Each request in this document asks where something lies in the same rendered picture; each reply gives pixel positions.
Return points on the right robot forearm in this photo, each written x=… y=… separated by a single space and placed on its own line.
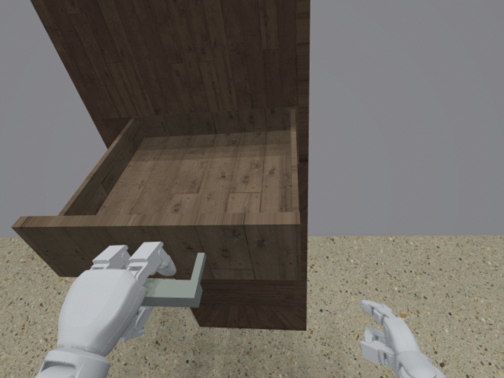
x=414 y=364

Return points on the cabinet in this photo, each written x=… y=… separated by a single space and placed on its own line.
x=136 y=58

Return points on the left robot hand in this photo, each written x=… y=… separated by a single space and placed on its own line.
x=101 y=306

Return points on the drawer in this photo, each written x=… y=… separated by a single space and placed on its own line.
x=220 y=183

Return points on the right robot hand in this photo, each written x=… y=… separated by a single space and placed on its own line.
x=382 y=348

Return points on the left robot forearm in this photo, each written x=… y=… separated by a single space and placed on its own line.
x=65 y=362

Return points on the handle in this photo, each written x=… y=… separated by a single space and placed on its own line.
x=177 y=293

